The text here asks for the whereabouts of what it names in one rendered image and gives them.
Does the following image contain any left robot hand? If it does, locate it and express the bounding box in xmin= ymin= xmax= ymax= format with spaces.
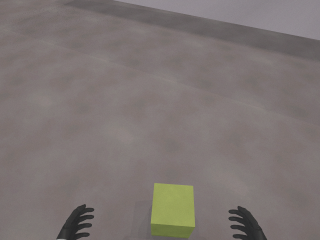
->
xmin=56 ymin=204 xmax=94 ymax=240

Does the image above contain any carton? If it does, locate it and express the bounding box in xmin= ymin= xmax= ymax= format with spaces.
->
xmin=150 ymin=183 xmax=195 ymax=239

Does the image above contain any right robot hand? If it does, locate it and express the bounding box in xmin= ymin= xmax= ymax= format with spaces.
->
xmin=228 ymin=206 xmax=267 ymax=240

